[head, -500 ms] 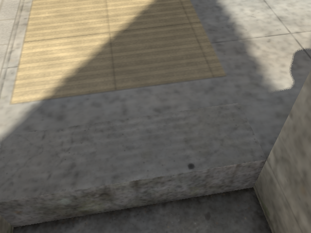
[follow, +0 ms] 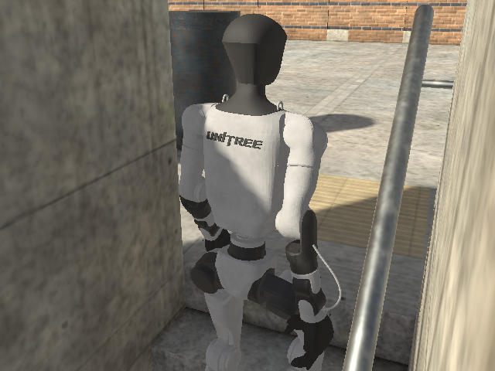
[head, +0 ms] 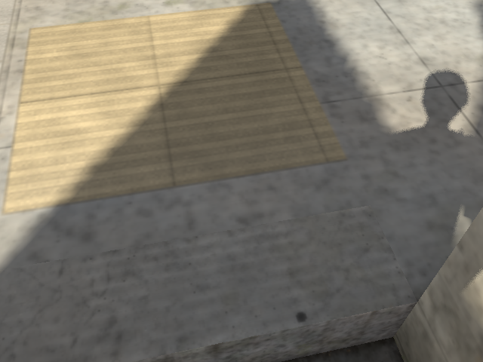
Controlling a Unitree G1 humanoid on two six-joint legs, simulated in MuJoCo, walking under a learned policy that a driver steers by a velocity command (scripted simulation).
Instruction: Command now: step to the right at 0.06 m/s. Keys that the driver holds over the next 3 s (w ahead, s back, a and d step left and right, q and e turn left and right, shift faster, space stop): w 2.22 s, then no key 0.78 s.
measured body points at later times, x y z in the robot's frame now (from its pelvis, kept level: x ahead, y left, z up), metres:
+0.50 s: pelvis +0.02 +0.01 -0.01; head +0.03 +0.02 +0.44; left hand +0.18 +0.24 -0.13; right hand +0.02 -0.23 -0.16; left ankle -0.03 +0.15 -0.74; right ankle +0.02 -0.10 -0.73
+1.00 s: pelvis +0.08 +0.06 +0.02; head +0.11 +0.06 +0.47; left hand -0.03 +0.27 -0.12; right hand +0.31 -0.11 -0.06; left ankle +0.16 +0.22 -0.50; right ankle +0.00 -0.10 -0.74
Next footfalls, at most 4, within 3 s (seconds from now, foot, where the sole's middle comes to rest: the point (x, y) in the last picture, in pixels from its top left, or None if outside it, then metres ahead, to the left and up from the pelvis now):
0.04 right None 0.06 -0.11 -0.78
0.36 left None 0.01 0.15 -0.78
1.06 left None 0.19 0.24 -0.59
1.56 right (220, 277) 0.54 0.08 -0.40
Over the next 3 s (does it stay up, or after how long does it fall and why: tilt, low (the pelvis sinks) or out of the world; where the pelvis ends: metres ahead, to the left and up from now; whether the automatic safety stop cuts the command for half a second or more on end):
stays up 0.95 0.18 0.37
